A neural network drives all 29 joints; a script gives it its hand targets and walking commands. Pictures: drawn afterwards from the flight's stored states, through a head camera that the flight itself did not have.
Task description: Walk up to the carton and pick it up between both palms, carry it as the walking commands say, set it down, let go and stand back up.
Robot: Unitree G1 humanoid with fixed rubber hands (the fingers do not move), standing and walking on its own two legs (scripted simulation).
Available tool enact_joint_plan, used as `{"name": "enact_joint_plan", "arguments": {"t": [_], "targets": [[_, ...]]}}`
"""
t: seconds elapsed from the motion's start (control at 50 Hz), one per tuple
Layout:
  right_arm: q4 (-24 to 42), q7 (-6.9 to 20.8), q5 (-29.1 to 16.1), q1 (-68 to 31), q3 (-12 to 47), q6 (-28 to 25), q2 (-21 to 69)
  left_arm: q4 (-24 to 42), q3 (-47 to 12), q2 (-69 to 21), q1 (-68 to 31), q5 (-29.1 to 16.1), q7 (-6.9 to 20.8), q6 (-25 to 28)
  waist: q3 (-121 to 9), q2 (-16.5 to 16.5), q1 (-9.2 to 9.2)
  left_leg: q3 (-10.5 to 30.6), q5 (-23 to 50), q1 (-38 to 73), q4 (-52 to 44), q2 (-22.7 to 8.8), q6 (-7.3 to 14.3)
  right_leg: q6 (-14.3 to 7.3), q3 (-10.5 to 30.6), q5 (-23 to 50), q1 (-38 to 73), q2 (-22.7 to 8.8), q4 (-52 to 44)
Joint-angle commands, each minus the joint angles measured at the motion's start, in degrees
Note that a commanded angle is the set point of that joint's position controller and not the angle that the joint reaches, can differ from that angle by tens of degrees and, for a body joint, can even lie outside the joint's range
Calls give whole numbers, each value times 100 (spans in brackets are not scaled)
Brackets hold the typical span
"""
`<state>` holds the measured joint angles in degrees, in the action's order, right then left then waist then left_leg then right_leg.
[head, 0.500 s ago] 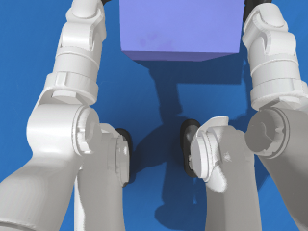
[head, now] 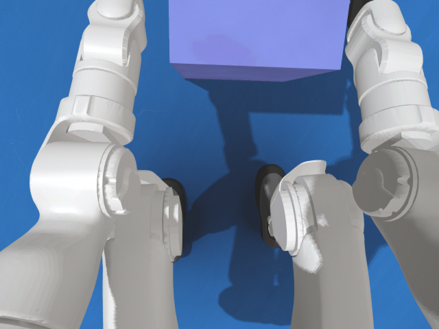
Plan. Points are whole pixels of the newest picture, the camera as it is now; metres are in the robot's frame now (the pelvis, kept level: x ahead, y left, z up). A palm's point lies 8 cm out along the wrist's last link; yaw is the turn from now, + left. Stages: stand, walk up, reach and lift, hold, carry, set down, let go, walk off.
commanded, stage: set down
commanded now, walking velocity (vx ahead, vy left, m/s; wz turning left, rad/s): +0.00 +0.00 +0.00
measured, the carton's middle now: (245, 8) +0.55 -0.05 -0.24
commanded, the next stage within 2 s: let go in 1.80 s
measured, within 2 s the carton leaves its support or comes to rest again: neither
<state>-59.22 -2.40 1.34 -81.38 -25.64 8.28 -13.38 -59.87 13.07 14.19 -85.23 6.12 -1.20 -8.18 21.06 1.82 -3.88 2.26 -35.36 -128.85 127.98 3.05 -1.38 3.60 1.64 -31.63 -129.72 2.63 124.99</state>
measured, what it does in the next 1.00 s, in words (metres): rises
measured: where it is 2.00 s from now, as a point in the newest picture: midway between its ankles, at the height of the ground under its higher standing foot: (221, 226)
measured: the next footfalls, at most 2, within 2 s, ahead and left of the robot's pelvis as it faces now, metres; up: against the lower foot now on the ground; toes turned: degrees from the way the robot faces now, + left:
none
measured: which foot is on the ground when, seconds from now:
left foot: down 0.00-1.00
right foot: down 0.00-1.00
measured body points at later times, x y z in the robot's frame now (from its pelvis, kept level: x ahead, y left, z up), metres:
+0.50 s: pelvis +0.00 +0.00 +0.01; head +0.37 +0.01 +0.25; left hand +0.58 +0.15 -0.17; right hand +0.53 -0.22 -0.17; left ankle +0.10 +0.12 -0.33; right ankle +0.12 -0.13 -0.33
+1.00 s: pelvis +0.01 +0.00 +0.10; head +0.35 +0.00 +0.39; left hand +0.59 +0.16 -0.02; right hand +0.54 -0.22 -0.02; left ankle +0.10 +0.12 -0.33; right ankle +0.12 -0.13 -0.33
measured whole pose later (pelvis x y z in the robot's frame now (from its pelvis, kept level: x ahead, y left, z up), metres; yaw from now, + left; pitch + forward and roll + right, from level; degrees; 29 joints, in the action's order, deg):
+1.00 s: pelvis +0.01 +0.00 +0.10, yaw +1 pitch +46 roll -1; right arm -50.2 -7.2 -5.9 -69.1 -17.4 8.0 -13.3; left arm -58.1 7.3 21.9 -77.5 -4.3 -3.6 -9.8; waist 2.3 -0.7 -5.3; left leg 2.5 -32.5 -121.3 108.0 2.7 -1.3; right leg 2.3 1.6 -29.5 -122.1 1.7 105.7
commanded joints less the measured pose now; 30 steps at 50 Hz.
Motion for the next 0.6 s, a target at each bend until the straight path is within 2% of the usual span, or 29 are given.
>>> {"name": "enact_joint_plan", "arguments": {"t": [0.0,0.04,0.08,0.18,0.26,0.32,0.38,0.5,0.58], "targets": [[230,249,-135,-1401,565,-268,1083,138,-497,-496,-1494,-164,96,164,-5883,-599,40,-462,1442,3034,-1210,125,-31,10,-632,1382,3056,235,-822],[165,-133,-245,-1128,438,-409,-140,77,-423,702,-1383,-356,-248,284,-6199,-582,10,-465,1540,3162,-1199,80,-74,18,-590,1494,3296,163,-857],[96,-369,-441,-1131,561,-519,-486,177,-572,1137,-1607,-638,-439,394,-6551,-574,-45,-419,1768,3257,-1161,63,-89,7,-529,1753,3509,123,-863],[121,-547,-949,-1301,1032,-723,-833,-33,-1123,1298,-1859,-1400,-454,489,-6897,-690,-266,-315,2039,3292,-1074,-30,-81,-41,-475,2117,3595,30,-858],[18,-558,-1085,-1256,1128,-806,-1056,-356,-1372,1317,-1791,-1736,-385,509,-6837,-701,-452,-253,1931,3074,-1105,-82,-65,-57,-464,2147,3478,-70,-871],[-104,-510,-1111,-1159,1126,-815,-1106,-476,-1424,1369,-1750,-1796,-329,517,-6681,-717,-478,-227,1795,2941,-1141,-110,-59,-58,-466,2084,3327,-113,-888],[-107,-461,-1142,-1148,1133,-808,-1105,-395,-1384,1469,-1803,-1769,-303,528,-6644,-725,-391,-225,1715,2899,-1163,-118,-51,-57,-475,2033,3301,-113,-893],[550,-523,-1317,-1046,1241,-703,-1180,321,-1201,1693,-1809,-1675,-404,445,-8058,-799,-233,-362,2022,3785,-1203,-63,-40,-29,-576,2267,3944,-52,-987],[962,-601,-1273,-797,1229,-536,-1180,637,-1093,1684,-1595,-1645,-444,288,-8522,-773,-291,-463,2026,4007,-1404,16,-19,-39,-674,2244,4119,-1,-1206]]}}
